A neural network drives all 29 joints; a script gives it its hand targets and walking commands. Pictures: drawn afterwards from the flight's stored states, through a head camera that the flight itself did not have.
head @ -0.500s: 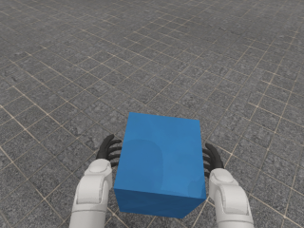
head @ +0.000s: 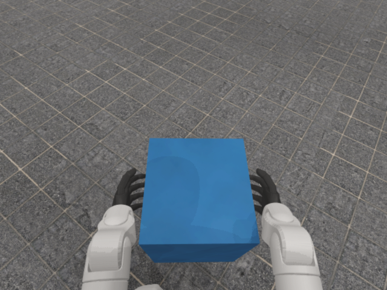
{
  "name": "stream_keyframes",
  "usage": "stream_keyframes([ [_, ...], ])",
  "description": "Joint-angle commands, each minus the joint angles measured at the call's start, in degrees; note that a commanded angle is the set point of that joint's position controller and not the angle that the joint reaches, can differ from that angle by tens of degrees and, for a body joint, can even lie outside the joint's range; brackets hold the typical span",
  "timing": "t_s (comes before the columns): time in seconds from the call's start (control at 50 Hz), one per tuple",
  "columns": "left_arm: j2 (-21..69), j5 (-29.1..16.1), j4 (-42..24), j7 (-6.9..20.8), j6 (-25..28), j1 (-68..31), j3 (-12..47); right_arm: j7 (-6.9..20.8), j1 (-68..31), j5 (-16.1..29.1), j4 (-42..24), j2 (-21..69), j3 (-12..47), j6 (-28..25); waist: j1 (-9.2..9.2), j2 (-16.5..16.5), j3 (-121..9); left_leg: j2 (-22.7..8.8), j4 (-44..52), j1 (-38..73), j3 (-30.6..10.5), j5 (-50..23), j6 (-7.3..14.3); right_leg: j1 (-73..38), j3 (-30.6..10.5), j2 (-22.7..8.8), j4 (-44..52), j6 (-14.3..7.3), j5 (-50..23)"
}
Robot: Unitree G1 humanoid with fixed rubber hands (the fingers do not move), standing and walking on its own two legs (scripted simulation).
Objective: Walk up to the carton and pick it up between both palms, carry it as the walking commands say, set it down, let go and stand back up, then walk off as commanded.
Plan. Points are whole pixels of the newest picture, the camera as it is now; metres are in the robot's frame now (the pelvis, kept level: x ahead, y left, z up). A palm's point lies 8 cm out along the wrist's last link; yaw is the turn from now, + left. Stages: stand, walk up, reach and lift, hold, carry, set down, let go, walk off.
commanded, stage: carry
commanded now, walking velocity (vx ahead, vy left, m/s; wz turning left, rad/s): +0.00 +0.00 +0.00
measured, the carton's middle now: (195, 205) +0.31 +0.01 -0.06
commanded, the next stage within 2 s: none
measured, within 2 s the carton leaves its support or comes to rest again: neither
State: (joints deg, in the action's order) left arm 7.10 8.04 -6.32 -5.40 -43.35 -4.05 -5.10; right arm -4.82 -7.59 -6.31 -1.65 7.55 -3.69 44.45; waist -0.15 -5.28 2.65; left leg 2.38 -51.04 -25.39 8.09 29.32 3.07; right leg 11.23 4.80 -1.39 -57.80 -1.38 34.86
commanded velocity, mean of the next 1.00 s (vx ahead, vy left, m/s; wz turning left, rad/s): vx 0.00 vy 0.00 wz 0.00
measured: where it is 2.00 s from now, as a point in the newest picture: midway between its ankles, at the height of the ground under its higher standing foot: (214, 111)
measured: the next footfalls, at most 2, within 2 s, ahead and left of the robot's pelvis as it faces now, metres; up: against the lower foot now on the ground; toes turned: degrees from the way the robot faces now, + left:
right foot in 0.20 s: +0.31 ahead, -0.09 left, +0.00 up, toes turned -2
left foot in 0.54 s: +0.57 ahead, +0.03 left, +0.00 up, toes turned +1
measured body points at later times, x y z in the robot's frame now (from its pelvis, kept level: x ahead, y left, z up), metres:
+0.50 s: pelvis +0.40 -0.06 +0.02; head +0.47 -0.03 +0.46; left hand +0.68 +0.11 +0.01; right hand +0.71 -0.19 +0.02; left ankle +0.46 +0.03 -0.66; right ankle +0.27 -0.09 -0.68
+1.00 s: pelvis +0.73 -0.10 +0.03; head +0.75 -0.10 +0.48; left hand +1.02 +0.04 +0.05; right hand +1.02 -0.26 +0.04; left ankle +0.69 +0.00 -0.66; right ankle +0.62 -0.17 -0.68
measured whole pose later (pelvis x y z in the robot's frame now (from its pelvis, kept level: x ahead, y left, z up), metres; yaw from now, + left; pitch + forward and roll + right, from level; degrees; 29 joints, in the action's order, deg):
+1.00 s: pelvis +0.73 -0.10 +0.03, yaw +2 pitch +4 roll +2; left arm 7.5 11.3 0.3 -4.7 -44.1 -7.7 -3.4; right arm -4.6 -7.5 -7.3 0.1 6.9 -6.2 46.0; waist 2.2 -2.8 -2.2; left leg 1.5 -53.8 -26.1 4.7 28.1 0.9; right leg 13.3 7.3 -1.2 -41.2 -3.5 32.3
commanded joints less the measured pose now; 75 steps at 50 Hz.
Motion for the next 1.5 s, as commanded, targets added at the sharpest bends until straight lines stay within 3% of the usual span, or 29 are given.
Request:
stream_keyframes([
  [0.0, 40.50, -17.83, -14.94, 12.68, 3.74, -42.73, 40.65, 9.74, -19.45, 8.75, -7.24, 41.73, 29.77, -4.31, 5.46, 23.93, -31.09, -25.40, 11.07, 50.52, -36.83, -111.62, 21.70, 38.24, -10.38, 6.15, -32.39, 6.35, 9.51],
  [0.08, 43.84, -15.42, -7.65, 12.27, 4.23, -29.23, 35.89, 9.80, -27.97, 12.97, -18.40, 42.35, 34.59, -5.84, 6.10, 12.52, -22.27, -16.18, 8.02, 58.64, -29.43, -99.90, 10.37, 63.77, -3.01, 6.19, -28.26, 0.45, 17.54],
  [0.12, 42.09, -15.78, -10.54, 11.72, 4.82, -29.55, 34.69, 9.12, -36.75, 15.16, -27.20, 40.28, 37.63, -6.28, 2.81, -1.92, -19.92, -10.96, 9.44, 35.82, -18.64, -86.25, 5.72, 39.70, 4.86, 6.21, 2.96, 0.20, 0.50],
  [0.16, 43.02, -12.60, -0.72, 11.34, 2.77, -18.74, 32.41, 8.96, -27.85, 14.03, -21.44, 38.89, 37.36, -4.36, -0.15, 3.75, -33.14, -7.74, -2.18, 15.06, -6.35, -62.64, -0.22, -6.78, 4.67, 6.28, 28.58, 0.74, -39.46],
  [0.18, 42.20, -13.18, -5.02, 11.25, 4.13, -23.42, 32.29, 9.69, -28.71, 14.94, -18.99, 39.91, 37.55, -4.43, -1.88, -6.59, -34.28, -2.40, -17.54, 4.11, -5.66, -29.41, -2.36, -20.33, -5.13, 1.63, 29.54, -1.23, -70.81],
  [0.2, 40.80, -10.37, 0.85, 10.94, 4.49, -22.45, 29.06, 10.45, -34.81, 15.55, -20.82, 38.25, 39.23, -4.91, -0.14, -20.17, -37.04, 4.59, -31.97, -3.75, -8.33, 5.52, -5.42, -28.81, -28.03, -13.46, 22.25, -8.83, -121.74],
  [0.22, 40.56, -8.97, -2.30, 10.31, 5.04, -23.08, 29.58, 12.05, -35.26, 16.67, -20.07, 38.26, 39.62, -4.91, -0.76, -19.59, -41.21, 3.65, -36.81, -6.91, -12.48, 5.58, -6.40, -32.48, -34.58, -18.68, 19.57, -16.86, -129.86],
  [0.28, 44.09, -10.27, -7.22, 10.83, 6.73, -28.50, 32.40, 13.56, -34.46, 18.27, -12.98, 45.14, 39.10, -6.33, -1.55, 0.59, -29.07, 0.82, -33.85, -13.80, -13.90, 3.77, -3.31, -23.08, -29.54, -12.53, 22.48, -11.61, -101.28],
  [0.38, 47.22, -12.49, -11.88, 10.49, 6.32, -35.06, 39.57, 12.91, -26.10, 14.38, -11.21, 45.30, 33.95, -7.31, -2.43, 6.82, -30.38, -0.89, -18.70, -32.21, -8.07, 7.98, -1.26, -40.84, -25.81, -12.53, 19.48, -12.56, -106.34],
  [0.46, 44.07, -14.69, -11.98, 11.76, 3.89, -30.59, 40.04, 11.08, -21.13, 10.55, -12.19, 42.05, 31.40, -5.81, 0.51, 8.73, -30.06, 3.78, 13.41, 5.51, 0.80, -22.60, 0.12, -12.61, -7.74, -5.18, 17.41, -1.92, -93.81],
  [0.5, 41.93, -14.84, -11.73, 12.42, 3.70, -37.79, 40.89, 11.74, -21.10, 9.48, -6.77, 42.37, 30.33, -5.34, 4.99, 15.02, -39.36, -11.44, 16.26, 34.44, -16.62, -80.71, 9.58, 3.66, -1.84, -0.32, -10.70, 5.81, -61.81],
  [0.52, 41.36, -14.96, -8.41, 13.34, 2.98, -38.63, 40.70, 11.10, -20.71, 7.51, -5.14, 40.52, 28.48, -4.82, 4.14, 20.68, -38.29, -22.34, 14.35, 39.89, -28.91, -107.32, 18.56, 15.30, -2.83, 7.79, -23.26, 8.27, -3.79],
  [0.54, 41.76, -16.99, -6.03, 14.48, 2.55, -37.04, 39.77, 10.45, -19.89, 6.27, -7.57, 40.10, 28.57, -5.27, 4.10, 14.61, -36.18, -24.73, 14.29, 36.73, -35.92, -108.16, 24.30, 19.39, -7.76, 8.28, -25.18, 7.94, 4.02],
  [0.58, 47.63, -19.25, -5.04, 15.54, 2.09, -30.66, 39.80, 10.65, -28.19, 10.09, -17.38, 43.86, 34.04, -4.99, 2.89, 5.79, -36.31, -24.11, 15.54, 37.91, -34.34, -95.05, 22.13, 24.73, -8.91, 4.29, -21.43, 4.90, 0.69],
  [0.72, 47.32, -13.00, -1.56, 13.71, 2.71, -30.09, 34.23, 12.24, -33.10, 14.08, -13.63, 46.24, 36.47, -3.99, 1.61, 14.44, -29.72, -12.29, 11.24, 31.77, -14.47, -85.66, 5.94, 15.26, 3.08, 3.63, 22.96, 3.24, -14.91],
  [0.76, 49.02, -14.09, -2.58, 14.19, 2.77, -31.57, 34.21, 12.37, -35.90, 15.76, -16.45, 46.70, 38.73, -4.06, 1.08, 8.23, -35.97, -9.59, 7.69, 15.24, -10.39, -64.70, 1.51, -9.59, -0.36, 1.82, 24.41, -1.94, -41.39],
  [0.8, 48.28, -11.27, -1.82, 13.56, 4.17, -31.82, 31.81, 13.51, -36.24, 15.53, -12.99, 48.19, 39.66, -3.54, -0.28, -18.56, -37.47, 0.12, -11.30, -3.58, -4.80, -1.55, -5.50, -27.29, -19.39, -15.51, 21.22, -12.77, -118.23],
  [0.82, 46.74, -9.32, 2.43, 12.74, 3.73, -29.11, 30.17, 13.50, -36.78, 14.54, -11.22, 45.50, 37.27, -3.66, -0.25, -14.99, -33.88, -0.16, -12.89, -11.42, -5.99, 6.85, -5.27, -33.28, -20.96, -18.56, 19.24, -13.08, -127.66],
  [0.88, 46.11, -9.06, -1.90, 11.09, 3.23, -26.84, 29.68, 13.31, -39.86, 19.46, -17.19, 45.84, 39.52, -3.99, -1.64, -1.78, -23.79, -0.62, -8.41, -20.88, -4.23, 6.70, -3.01, -27.91, -18.96, -15.46, 22.90, -9.80, -111.21],
  [1.0, 44.83, -11.80, -8.21, 11.23, 2.86, -33.91, 34.84, 12.53, -31.65, 14.21, -10.02, 45.82, 34.97, -3.21, 0.17, 0.78, -27.23, 2.44, 13.05, 4.65, 2.35, -21.25, -1.39, -13.99, -4.71, -9.68, 15.63, -0.43, -104.08],
  [1.04, 45.12, -14.06, -8.90, 11.88, 2.89, -37.26, 37.47, 11.94, -27.73, 12.48, -8.27, 44.87, 31.61, -3.69, 4.68, 17.90, -39.74, -12.83, 10.17, 37.74, -14.52, -88.81, 10.68, 7.58, 0.73, -2.85, -10.42, 6.38, -64.52],
  [1.06, 45.26, -15.05, -5.86, 13.08, 2.36, -38.57, 39.02, 12.03, -22.77, 10.33, -1.85, 45.23, 29.71, -3.52, 3.83, 30.09, -37.34, -21.06, 11.42, 47.23, -27.16, -117.90, 18.07, 22.86, -0.94, 5.24, -18.25, 6.69, -6.50],
  [1.08, 47.34, -18.13, -12.78, 13.59, 3.65, -40.78, 42.36, 12.48, -23.05, 11.38, -8.05, 47.25, 31.25, -4.79, 3.92, 30.77, -36.55, -23.30, 11.05, 53.73, -30.25, -125.04, 19.12, 33.56, -2.70, 6.19, -21.82, 6.35, 5.77],
  [1.2, 46.22, -14.81, -4.62, 12.83, 2.68, -32.20, 35.29, 10.67, -32.71, 13.32, -15.60, 45.37, 34.57, -4.38, 1.58, 9.93, -25.80, -11.67, 10.45, 36.85, -12.18, -92.57, 3.77, 23.64, 6.63, 5.90, 17.57, 1.55, -13.97],
  [1.22, 47.89, -14.65, -3.81, 13.23, 2.99, -34.54, 36.11, 11.13, -33.84, 12.89, -14.02, 45.23, 34.88, -4.65, 1.02, 11.35, -30.49, -10.15, 2.98, 28.34, -7.53, -83.65, 2.27, 7.09, 6.54, 6.19, 25.22, 1.05, -27.94],
  [1.26, 48.64, -14.93, -2.70, 13.61, 3.73, -32.87, 35.01, 11.64, -38.50, 14.57, -17.72, 45.41, 37.61, -4.92, -0.14, -12.99, -36.65, -0.99, -19.29, -2.52, -5.18, -9.66, -4.62, -26.80, -18.34, -12.10, 24.36, -6.19, -106.39],
  [1.28, 48.14, -12.17, 0.53, 13.04, 4.21, -31.08, 32.11, 12.50, -42.14, 16.54, -17.28, 46.46, 40.33, -4.39, -0.12, -20.31, -35.53, 0.96, -21.67, -3.22, -9.19, 3.57, -4.38, -25.05, -26.13, -16.95, 23.69, -12.04, -121.51],
  [1.34, 48.32, -11.73, 0.33, 12.78, 4.25, -31.17, 32.08, 12.88, -38.20, 16.84, -12.39, 48.04, 39.33, -4.90, -0.76, -3.65, -26.43, -1.36, -18.97, -14.88, -8.57, 4.70, -2.28, -27.02, -20.42, -14.69, 23.59, -9.36, -109.82],
  [1.48, 46.68, -13.28, -9.00, 12.45, 2.80, -35.36, 37.79, 12.29, -28.48, 12.40, -10.00, 45.52, 33.65, -3.73, -1.20, 3.86, -26.40, 2.25, 10.90, -1.82, 1.17, -14.50, -0.05, -19.92, -6.48, -8.75, 20.71, -1.82, -100.90],
])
